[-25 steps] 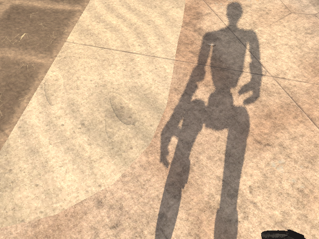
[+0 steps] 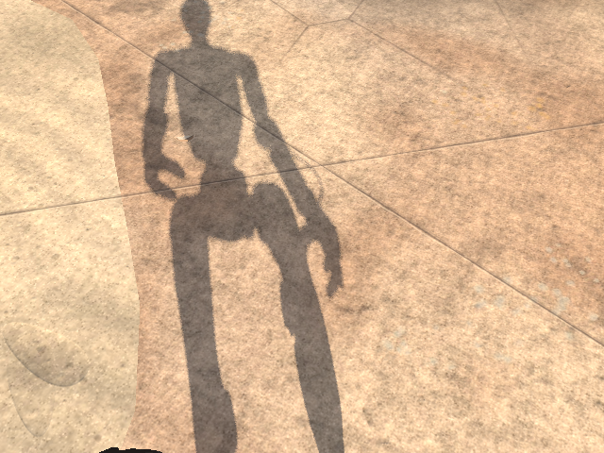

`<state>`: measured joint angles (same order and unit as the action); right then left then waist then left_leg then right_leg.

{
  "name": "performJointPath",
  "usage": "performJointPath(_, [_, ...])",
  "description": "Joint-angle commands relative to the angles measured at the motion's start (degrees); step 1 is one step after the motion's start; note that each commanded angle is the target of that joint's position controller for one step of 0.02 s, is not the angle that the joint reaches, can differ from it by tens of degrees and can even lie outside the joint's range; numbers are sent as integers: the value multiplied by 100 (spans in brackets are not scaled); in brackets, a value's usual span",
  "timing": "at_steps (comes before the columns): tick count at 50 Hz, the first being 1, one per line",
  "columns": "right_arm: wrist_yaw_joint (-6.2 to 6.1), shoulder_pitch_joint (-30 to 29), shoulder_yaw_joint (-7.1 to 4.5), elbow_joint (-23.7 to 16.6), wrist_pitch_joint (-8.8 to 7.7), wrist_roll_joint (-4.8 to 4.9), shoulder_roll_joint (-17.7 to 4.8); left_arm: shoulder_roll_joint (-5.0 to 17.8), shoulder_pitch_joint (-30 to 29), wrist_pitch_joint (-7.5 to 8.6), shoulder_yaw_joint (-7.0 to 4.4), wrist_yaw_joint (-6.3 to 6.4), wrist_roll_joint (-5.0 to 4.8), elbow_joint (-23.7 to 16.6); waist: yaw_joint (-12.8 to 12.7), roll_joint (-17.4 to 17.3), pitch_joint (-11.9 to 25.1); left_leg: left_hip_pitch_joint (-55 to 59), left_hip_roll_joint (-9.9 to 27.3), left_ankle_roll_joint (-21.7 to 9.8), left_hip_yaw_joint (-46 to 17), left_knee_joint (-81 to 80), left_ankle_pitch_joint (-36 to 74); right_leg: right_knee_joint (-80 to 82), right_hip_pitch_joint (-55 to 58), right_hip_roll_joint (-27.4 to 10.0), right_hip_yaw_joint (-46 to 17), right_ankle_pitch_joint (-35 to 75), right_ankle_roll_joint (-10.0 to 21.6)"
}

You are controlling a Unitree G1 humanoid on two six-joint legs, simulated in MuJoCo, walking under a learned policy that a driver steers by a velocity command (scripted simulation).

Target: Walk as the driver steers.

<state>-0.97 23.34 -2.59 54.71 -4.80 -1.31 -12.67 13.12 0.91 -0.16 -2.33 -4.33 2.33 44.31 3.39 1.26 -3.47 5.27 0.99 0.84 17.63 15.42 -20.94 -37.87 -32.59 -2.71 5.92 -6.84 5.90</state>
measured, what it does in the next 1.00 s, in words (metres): walks ahead: right foot, then left foot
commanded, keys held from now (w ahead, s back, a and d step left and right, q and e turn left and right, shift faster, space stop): w+e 0.28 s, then w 0.46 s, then w+q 0.26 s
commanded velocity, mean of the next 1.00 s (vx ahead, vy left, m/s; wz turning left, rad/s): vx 0.50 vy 0.00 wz -0.24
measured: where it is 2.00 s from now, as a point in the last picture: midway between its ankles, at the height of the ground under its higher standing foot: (324, 211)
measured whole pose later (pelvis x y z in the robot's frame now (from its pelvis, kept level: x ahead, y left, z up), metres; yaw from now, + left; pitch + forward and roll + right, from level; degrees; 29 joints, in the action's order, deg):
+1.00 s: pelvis +0.54 -0.08 +0.01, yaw -12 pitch +1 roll +1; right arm 0.8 25.6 -2.5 54.3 -3.8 -0.2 -12.3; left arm 13.5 4.2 2.3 -0.5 -1.8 1.9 45.4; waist 4.0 2.2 -2.3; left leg -2.4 -5.4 -4.3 -1.2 14.6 -13.1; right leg -38.4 -33.7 -4.6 -1.2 -3.8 -1.6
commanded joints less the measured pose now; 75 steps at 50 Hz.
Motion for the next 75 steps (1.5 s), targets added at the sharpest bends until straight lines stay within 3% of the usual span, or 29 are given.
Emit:
performJointPath(1, [-61,81,-252,-192,84,-4,-1147,488,288,72,-152,65,24,-267,-430,-721,244,107,1551,-675,-270,1091,6016,271,777,550,360,-791,360])
performJointPath(3, [-36,-20,-251,-319,176,8,-1179,891,1962,168,-375,209,91,246,-1156,-286,1209,-1004,1388,-438,-140,3675,4856,943,3030,606,-160,-816,754])
performJointPath(4, [50,170,-102,-695,146,56,-486,1573,2112,169,-543,299,103,227,-887,935,1749,-3319,709,-122,-209,5617,441,1164,4788,-1158,-2767,-1343,1347])
performJointPath(5, [111,-329,-180,-1015,79,31,-821,1823,2240,95,-590,336,-80,63,-1004,837,2117,-4524,-142,48,-1376,6667,-1176,2117,5181,-1814,-5096,-1054,1846])
performJointPath(6, [134,-961,-187,-1144,30,28,-896,1654,2090,49,-553,386,-123,183,-1001,206,1268,-5099,248,-27,-1834,6595,-515,2204,4755,-1595,-4036,-582,1631])
performJointPath(7, [135,-927,-137,-1122,-39,71,-802,1337,1792,74,-478,418,-179,199,-759,12,665,-4897,472,-61,-1815,6073,49,2237,3905,-1395,-3297,95,1428])
performJointPath(9, [115,-668,-145,-981,61,-84,-770,959,1298,167,-367,450,-234,145,-269,-169,320,-4072,691,14,-1875,5291,278,2352,2813,-765,-2399,1233,1065])
performJointPath(14, [189,-983,-118,-1147,365,-151,-611,1062,1671,362,-366,398,-244,204,-239,-25,338,-4019,622,250,-1753,4455,803,2584,2376,-375,-2074,1476,1000])
performJointPath(25, [305,-2805,12,-1740,238,-48,-578,950,2819,422,-227,512,-148,632,-908,216,-81,-4446,223,-126,-1529,2059,2050,2482,3752,-587,-2007,2444,603])
performJointPath(28, [271,-2284,-34,-1644,176,-28,-718,1096,2557,445,-231,563,-115,652,-534,310,-19,-3414,-57,-433,-1483,1572,1510,2056,3742,-682,-1890,3680,405])
performJointPath(30, [141,-918,-151,-1212,109,-11,-927,1190,2392,460,-239,534,-98,684,87,179,682,-1725,-360,-673,-1361,1168,1371,525,3574,-413,-1616,4693,237])
performJointPath(31, [51,-6,-232,-1033,60,-111,-1186,1040,2380,492,-185,508,-131,595,459,-108,1291,-304,415,-915,-2151,1100,1054,-853,2684,-180,-1480,3397,164])
performJointPath(32, [32,496,-401,-997,67,-237,-1848,528,3014,500,-95,468,-351,493,266,-1377,2045,1193,2032,-1683,-4860,787,515,-3106,887,856,-972,71,-139])
performJointPath(33, [122,151,-347,-921,144,-40,-1525,850,2985,495,-148,481,-179,568,66,-1191,1856,840,2241,-1822,-6077,67,476,-3728,158,998,-1295,-2081,-61])
performJointPath(34, [150,-470,-259,-1022,163,51,-1143,895,2566,464,-167,470,-106,522,-167,-634,874,-66,2065,-1747,-5188,2,79,-3802,-85,607,-1344,-1654,-47])
performJointPath(35, [179,-803,-173,-1053,139,42,-798,822,2189,468,-127,424,-80,455,-202,-211,430,-735,1783,-1616,-4453,-180,318,-3490,-49,378,-1279,-1320,-55])
performJointPath(37, [152,-876,-84,-902,72,26,-590,686,2059,372,-100,349,-18,404,-423,-449,129,-1428,1281,-1318,-3490,-461,1083,-2920,256,89,-1128,-1120,-123])
performJointPath(41, [193,-408,-120,-576,-53,122,-766,483,1741,278,-21,264,55,286,-493,-518,145,-1505,987,-1469,-2998,-676,2211,-2251,90,-135,-720,-735,-413])
performJointPath(51, [128,354,-225,-317,60,76,-992,451,-263,358,116,306,-98,-424,14,-582,102,-1007,784,-1234,-3001,-131,3132,338,287,114,-511,370,-760])
performJointPath(53, [91,207,-269,-384,90,44,-1084,583,-84,416,73,339,-113,-432,-143,-641,171,-964,879,-1126,-3238,179,3191,645,739,173,-617,-10,-655])
performJointPath(55, [94,-14,-294,-463,91,65,-1123,783,885,524,-27,415,-81,-154,-612,-438,546,-1253,634,-935,-3184,1166,3375,1273,2132,297,-603,-165,-458])
performJointPath(56, [125,-65,-249,-579,61,123,-920,1142,1687,608,-140,500,48,-12,-930,76,1140,-1844,227,-793,-2869,2475,2747,1505,3335,-448,-1323,-603,-204])
performJointPath(57, [127,150,-133,-837,48,286,-381,1662,2224,582,-263,574,173,-61,-993,1050,1872,-3314,-487,-569,-2167,4122,334,1850,4764,-1961,-3200,-1510,157])
performJointPath(58, [100,437,-188,-869,119,199,-635,1674,2051,462,-307,559,71,-15,-722,1454,1921,-4141,-566,-608,-2053,4966,-1066,2303,4578,-2390,-4606,-1850,564])
performJointPath(59, [87,285,-240,-716,209,86,-846,1074,1641,423,-176,526,13,-122,-570,565,1153,-4311,-146,-649,-2241,5315,-648,2316,3936,-2108,-3922,-2226,500])
performJointPath(61, [201,-112,-224,-742,260,35,-647,584,1201,473,-57,497,-31,-141,-415,319,408,-4097,171,-537,-2165,5023,56,2634,2921,-1531,-2454,-1182,247])
performJointPath(63, [292,-186,-226,-774,393,-76,-589,548,1294,565,-50,513,-75,-18,-302,523,274,-3960,283,-405,-2077,4955,315,2766,2618,-1265,-1676,-233,161])
performJointPath(70, [465,-1363,-164,-1266,506,-66,-490,660,1767,675,-141,474,-121,284,-365,323,74,-4695,410,-180,-1895,4185,1468,3006,2873,-1192,-392,970,290])
performJointPath(75, [569,-2269,-47,-1615,468,-77,-405,851,2019,640,-205,493,-116,442,-563,335,-142,-4182,340,-371,-1395,2664,1923,2938,3040,-1225,262,1274,162])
